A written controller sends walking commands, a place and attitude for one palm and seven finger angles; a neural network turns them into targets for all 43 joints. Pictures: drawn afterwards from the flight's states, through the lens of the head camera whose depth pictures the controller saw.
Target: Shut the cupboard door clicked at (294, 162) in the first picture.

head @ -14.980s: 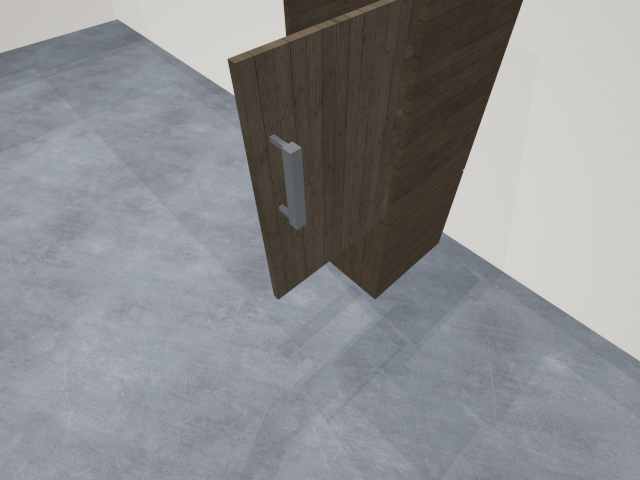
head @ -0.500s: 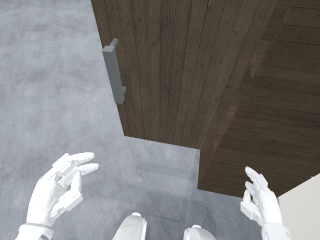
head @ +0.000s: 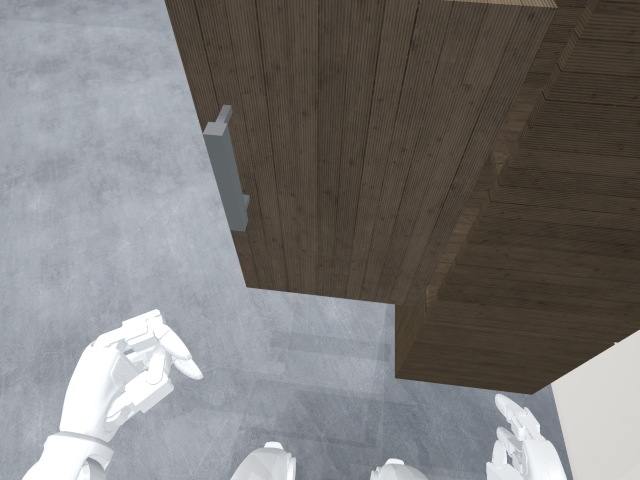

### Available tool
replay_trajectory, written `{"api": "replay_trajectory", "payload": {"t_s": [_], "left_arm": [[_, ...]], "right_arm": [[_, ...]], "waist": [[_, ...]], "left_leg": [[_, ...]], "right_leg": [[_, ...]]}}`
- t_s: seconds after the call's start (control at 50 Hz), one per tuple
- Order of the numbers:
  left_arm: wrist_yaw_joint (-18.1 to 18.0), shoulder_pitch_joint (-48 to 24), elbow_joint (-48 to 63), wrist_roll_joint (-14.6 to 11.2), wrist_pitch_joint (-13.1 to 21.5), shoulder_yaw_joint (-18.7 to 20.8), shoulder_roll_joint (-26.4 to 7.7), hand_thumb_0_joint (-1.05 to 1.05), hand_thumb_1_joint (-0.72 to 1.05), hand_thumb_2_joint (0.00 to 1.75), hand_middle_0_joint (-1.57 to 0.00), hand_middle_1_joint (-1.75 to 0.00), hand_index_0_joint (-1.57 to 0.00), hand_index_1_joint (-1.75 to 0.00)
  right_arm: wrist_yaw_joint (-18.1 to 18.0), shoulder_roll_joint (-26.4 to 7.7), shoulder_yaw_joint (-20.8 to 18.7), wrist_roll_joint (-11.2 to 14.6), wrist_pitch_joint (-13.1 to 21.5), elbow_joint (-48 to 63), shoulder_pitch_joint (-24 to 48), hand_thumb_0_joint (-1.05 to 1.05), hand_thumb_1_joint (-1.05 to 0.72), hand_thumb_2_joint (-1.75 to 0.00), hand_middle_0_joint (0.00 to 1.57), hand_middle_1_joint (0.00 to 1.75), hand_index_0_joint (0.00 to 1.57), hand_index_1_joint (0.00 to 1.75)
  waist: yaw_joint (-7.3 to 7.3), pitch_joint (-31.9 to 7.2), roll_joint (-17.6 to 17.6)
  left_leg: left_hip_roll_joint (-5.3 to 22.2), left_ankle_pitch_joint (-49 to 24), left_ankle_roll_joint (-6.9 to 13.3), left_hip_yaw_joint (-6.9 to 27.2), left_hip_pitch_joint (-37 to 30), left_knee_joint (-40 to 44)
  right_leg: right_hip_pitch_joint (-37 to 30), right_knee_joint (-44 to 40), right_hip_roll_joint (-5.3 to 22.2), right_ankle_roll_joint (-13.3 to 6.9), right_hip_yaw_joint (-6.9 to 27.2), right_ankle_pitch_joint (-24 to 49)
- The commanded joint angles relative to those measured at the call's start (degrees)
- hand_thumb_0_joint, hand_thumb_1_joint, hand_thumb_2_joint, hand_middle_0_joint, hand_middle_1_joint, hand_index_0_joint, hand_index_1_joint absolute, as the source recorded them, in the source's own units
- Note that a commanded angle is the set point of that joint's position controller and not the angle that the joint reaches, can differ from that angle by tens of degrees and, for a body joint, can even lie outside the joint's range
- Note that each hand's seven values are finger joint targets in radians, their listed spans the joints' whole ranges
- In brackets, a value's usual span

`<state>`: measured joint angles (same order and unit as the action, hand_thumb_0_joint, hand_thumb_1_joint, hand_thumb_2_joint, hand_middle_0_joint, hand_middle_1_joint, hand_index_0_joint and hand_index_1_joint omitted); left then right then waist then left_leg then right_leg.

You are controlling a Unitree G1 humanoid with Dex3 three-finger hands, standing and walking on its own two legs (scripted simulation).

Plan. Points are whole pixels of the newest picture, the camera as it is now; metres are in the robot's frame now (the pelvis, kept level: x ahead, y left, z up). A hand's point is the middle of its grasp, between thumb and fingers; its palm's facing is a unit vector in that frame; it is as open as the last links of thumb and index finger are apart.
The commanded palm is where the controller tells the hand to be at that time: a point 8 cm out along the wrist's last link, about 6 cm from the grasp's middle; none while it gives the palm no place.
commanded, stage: raise the hand and make a fist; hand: left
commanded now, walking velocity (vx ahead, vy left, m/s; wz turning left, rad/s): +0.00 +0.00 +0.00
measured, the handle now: (232, 172) +0.48 +0.16 +0.10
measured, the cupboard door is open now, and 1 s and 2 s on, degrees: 90 90 90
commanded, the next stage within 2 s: bring the fist close to the handle in 0.88 s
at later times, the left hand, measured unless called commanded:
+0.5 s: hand (134, 352) +0.23 +0.20 +0.10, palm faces -0.05 -1.00 -0.04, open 3.1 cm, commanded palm +0.20 +0.25 +0.11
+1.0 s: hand (156, 357) +0.22 +0.18 +0.11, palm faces -0.05 -1.00 -0.06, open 3.1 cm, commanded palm +0.21 +0.23 +0.11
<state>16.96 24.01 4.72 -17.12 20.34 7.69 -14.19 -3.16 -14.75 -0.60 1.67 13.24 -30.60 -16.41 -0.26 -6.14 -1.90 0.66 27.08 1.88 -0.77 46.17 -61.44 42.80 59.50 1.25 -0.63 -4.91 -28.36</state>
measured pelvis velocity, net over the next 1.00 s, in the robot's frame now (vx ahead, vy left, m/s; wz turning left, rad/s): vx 0.00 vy -0.01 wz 0.01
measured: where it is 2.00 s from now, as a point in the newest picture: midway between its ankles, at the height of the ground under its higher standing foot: outside the picture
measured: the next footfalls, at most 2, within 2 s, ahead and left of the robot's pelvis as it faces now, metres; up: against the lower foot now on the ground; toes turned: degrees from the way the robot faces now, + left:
none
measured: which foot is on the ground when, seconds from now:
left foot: down 0.00-1.00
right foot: down 0.00-1.00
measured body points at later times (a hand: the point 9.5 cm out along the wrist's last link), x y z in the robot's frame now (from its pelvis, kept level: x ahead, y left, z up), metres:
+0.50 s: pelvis +0.01 +0.01 +0.02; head +0.04 +0.01 +0.47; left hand +0.22 +0.25 +0.11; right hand +0.19 -0.21 -0.05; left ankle +0.03 +0.10 -0.67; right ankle +0.01 -0.12 -0.67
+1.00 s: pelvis +0.00 -0.01 +0.02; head +0.03 -0.02 +0.47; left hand +0.22 +0.23 +0.11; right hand +0.18 -0.24 -0.05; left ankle +0.03 +0.10 -0.67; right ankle +0.01 -0.12 -0.67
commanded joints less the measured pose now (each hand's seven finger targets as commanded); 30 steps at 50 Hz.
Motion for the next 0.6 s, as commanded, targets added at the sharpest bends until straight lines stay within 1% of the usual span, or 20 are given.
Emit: {"api": "replay_trajectory", "payload": {"t_s": [0.0,0.06,0.1,0.16,0.18,0.2,0.22,0.24,0.26,0.28,0.3,0.32,0.34,0.38,0.4,0.44,0.48,0.5,0.52,0.58], "left_arm": [[-1.3,-3.5,15.4,-0.7,3.1,5.0,-7.2,0.00,0.90,0.90,-1.15,-1.34,-1.15,-1.34],[-1.4,-2.9,14.8,-0.3,1.4,3.7,-5.9,0.00,0.90,0.90,-1.21,-1.40,-1.21,-1.40],[-1.2,-3.9,13.5,0.1,-0.1,4.1,-6.7,0.00,0.90,0.90,-1.24,-1.44,-1.24,-1.44],[-0.7,-4.9,15.0,-0.1,-1.3,4.0,-6.8,0.00,0.90,0.90,-1.30,-1.50,-1.30,-1.50],[-0.6,-5.1,15.1,-0.1,-1.6,4.3,-6.9,0.00,0.90,0.90,-1.30,-1.50,-1.30,-1.50],[-0.4,-5.9,14.5,-0.2,-2.0,4.9,-7.7,0.00,0.90,0.90,-1.30,-1.50,-1.30,-1.50],[-0.1,-6.3,14.6,-0.5,-2.2,4.5,-7.1,0.00,0.90,0.90,-1.30,-1.50,-1.30,-1.50],[0.0,-6.7,14.3,-0.8,-2.3,5.3,-7.5,0.00,0.90,0.90,-1.30,-1.50,-1.30,-1.50],[0.3,-7.2,14.6,-1.1,-2.3,5.2,-7.2,0.00,0.90,0.90,-1.30,-1.50,-1.30,-1.50],[0.4,-7.3,13.8,-1.1,-2.6,5.5,-7.4,0.00,0.90,0.90,-1.30,-1.50,-1.30,-1.50],[0.5,-8.4,13.8,-1.1,-2.7,6.1,-8.6,0.00,0.90,0.90,-1.30,-1.50,-1.30,-1.50],[0.9,-8.7,14.2,-1.3,-2.8,5.7,-8.0,0.00,0.90,0.90,-1.30,-1.50,-1.30,-1.50],[1.0,-8.7,13.8,-1.5,-2.8,6.0,-8.0,0.00,0.90,0.90,-1.30,-1.50,-1.30,-1.50],[1.2,-9.2,14.0,-1.7,-3.0,6.0,-8.2,0.00,0.90,0.90,-1.30,-1.50,-1.30,-1.50],[1.2,-9.0,12.8,-1.6,-3.4,7.0,-9.2,0.00,0.90,0.90,-1.30,-1.50,-1.30,-1.50],[1.5,-10.1,13.1,-1.9,-3.7,6.6,-8.8,0.00,0.90,0.90,-1.30,-1.50,-1.30,-1.50],[1.7,-9.6,11.6,-2.3,-4.0,6.8,-8.4,0.00,0.90,0.90,-1.30,-1.50,-1.30,-1.50],[1.9,-9.4,10.3,-2.3,-4.2,7.1,-8.8,0.00,0.90,0.90,-1.30,-1.50,-1.30,-1.50],[2.0,-9.2,10.9,-2.4,-4.1,6.7,-8.0,0.00,0.90,0.90,-1.30,-1.50,-1.30,-1.50],[1.5,-9.0,11.7,-2.1,-3.4,7.0,-8.3,0.00,0.90,0.90,-1.30,-1.50,-1.30,-1.50]], "right_arm": [[-0.4,-6.5,-1.8,0.2,3.5,10.8,3.9,0.00,-0.90,-0.90,0.20,0.30,0.20,0.30],[-0.2,-6.5,-1.6,0.4,2.7,11.2,3.6,0.00,-0.90,-0.90,0.20,0.30,0.20,0.30],[-0.1,-6.6,-1.3,0.5,2.1,11.5,3.5,0.00,-0.90,-0.90,0.20,0.30,0.20,0.30],[-0.1,-6.6,-0.9,0.6,1.9,12.2,3.4,0.00,-0.90,-0.90,0.20,0.30,0.20,0.30],[-0.1,-6.5,-0.8,0.6,1.8,12.3,3.4,0.00,-0.90,-0.90,0.20,0.30,0.20,0.30],[-0.1,-6.6,-0.6,0.5,1.7,12.1,3.4,0.00,-0.90,-0.90,0.20,0.30,0.20,0.30],[0.0,-6.5,-0.5,0.6,1.7,12.1,3.5,0.00,-0.90,-0.90,0.20,0.30,0.20,0.30],[0.0,-6.5,-0.5,0.7,1.7,12.1,3.5,0.00,-0.90,-0.90,0.20,0.30,0.20,0.30],[0.0,-6.6,-0.4,0.6,1.8,12.0,3.7,0.00,-0.90,-0.90,0.20,0.30,0.20,0.30],[0.0,-6.7,-0.3,0.7,1.8,11.9,3.6,0.00,-0.90,-0.90,0.20,0.30,0.20,0.30],[-0.1,-6.8,-0.1,0.7,1.8,11.7,3.8,0.00,-0.90,-0.90,0.20,0.30,0.20,0.30],[0.0,-6.6,0.0,0.7,2.0,11.7,3.9,0.00,-0.90,-0.90,0.20,0.30,0.20,0.30],[0.0,-6.6,-0.1,0.9,2.1,11.5,3.8,0.00,-0.90,-0.90,0.20,0.30,0.20,0.30],[-0.1,-6.7,-0.1,1.0,2.5,11.3,4.1,0.00,-0.90,-0.90,0.20,0.30,0.20,0.30],[-0.1,-6.9,0.0,1.0,2.4,10.9,4.1,0.00,-0.90,-0.90,0.20,0.30,0.20,0.30],[-0.1,-6.9,0.0,1.1,2.7,10.9,4.4,0.00,-0.90,-0.90,0.20,0.30,0.20,0.30],[-0.3,-6.9,0.0,1.3,3.0,10.6,4.7,0.00,-0.90,-0.90,0.20,0.30,0.20,0.30],[-0.3,-7.2,0.1,1.2,3.0,10.3,4.7,0.00,-0.90,-0.90,0.20,0.30,0.20,0.30],[-0.2,-7.0,-0.1,1.3,3.2,10.5,4.9,0.00,-0.90,-0.90,0.20,0.30,0.20,0.30],[-0.1,-7.0,-0.3,1.3,3.7,10.3,4.7,0.00,-0.90,-0.90,0.20,0.30,0.20,0.30]], "waist": [[-0.64,-11.4,-2.5],[0.00,-10.0,-2.2],[-0.09,-8.2,-1.9],[-0.02,-9.8,-2.6],[-0.09,-9.9,-2.7],[-0.26,-8.9,-3.0],[-0.09,-8.9,-3.0],[-0.19,-8.9,-1.5],[-0.12,-9.4,-1.4],[-0.11,-8.8,-1.6],[-0.38,-8.5,-2.9],[-0.27,-9.2,-3.4],[-0.21,-9.3,-2.1],[-0.22,-9.1,-3.1],[-0.45,-8.4,-2.0],[-0.22,-8.5,-1.6],[-0.30,-6.9,-1.3],[-0.34,-5.9,0.4],[-0.48,-6.6,0.0],[-0.66,-8.0,-1.4]], "left_leg": [[-0.5,-12.0,-0.7,4.5,-12.1,12.6],[-0.2,-11.8,-1.1,4.8,-13.1,13.7],[-0.2,-11.4,-1.1,5.0,-12.9,14.5],[-0.1,-12.9,-1.3,5.1,-15.0,15.2],[-0.1,-13.0,-1.3,5.0,-15.3,15.3],[-0.1,-13.7,-1.4,5.2,-15.1,15.5],[-0.2,-14.1,-1.5,5.1,-15.5,15.7],[-0.1,-13.6,-1.4,5.0,-15.3,15.9],[-0.2,-14.1,-1.4,5.0,-15.8,15.9],[-0.2,-13.7,-1.4,4.8,-15.6,16.1],[-0.4,-14.3,-1.4,4.8,-15.6,16.1],[-0.4,-14.4,-1.4,4.7,-16.2,16.4],[-0.3,-14.5,-1.4,4.8,-16.5,16.6],[-0.4,-14.1,-1.4,4.7,-17.1,17.1],[-0.4,-14.4,-1.3,4.8,-16.6,17.2],[-0.4,-13.1,-1.2,4.7,-16.8,18.0],[-0.6,-11.2,-1.2,4.4,-16.2,18.4],[-0.6,-11.5,-1.0,4.4,-15.4,18.3],[-0.7,-12.0,-1.0,4.2,-15.8,18.4],[-0.8,-12.3,-1.1,3.9,-16.6,18.5]], "right_leg": [[-6.2,-8.6,-2.7,-1.3,0.7,11.1],[-6.0,-9.3,-2.8,-1.1,0.1,11.6],[-6.6,-10.0,-3.1,-1.3,0.0,11.6],[-7.8,-10.5,-3.0,-1.2,-0.1,13.1],[-8.1,-10.8,-3.0,-1.2,-0.1,13.3],[-8.7,-11.0,-3.2,-1.4,-0.1,14.0],[-8.9,-11.1,-3.1,-1.4,-0.2,14.4],[-9.4,-11.5,-3.2,-1.3,-0.2,14.3],[-9.7,-11.7,-3.2,-1.3,-0.2,14.7],[-9.7,-12.0,-3.2,-1.2,-0.2,14.4],[-10.5,-12.1,-3.2,-1.5,0.1,14.9],[-10.8,-12.4,-3.0,-1.4,0.1,15.1],[-11.0,-12.7,-3.0,-1.3,-0.1,15.1],[-11.2,-13.3,-2.9,-1.3,0.1,14.7],[-12.1,-13.6,-3.0,-1.4,0.2,15.1],[-12.2,-14.2,-2.8,-1.2,0.2,14.0],[-12.0,-15.3,-2.7,-1.1,0.6,12.3],[-12.8,-15.7,-2.7,-1.2,0.8,12.6],[-13.0,-15.5,-2.6,-1.1,0.7,13.0],[-13.0,-15.4,-2.4,-1.0,0.7,13.1]]}}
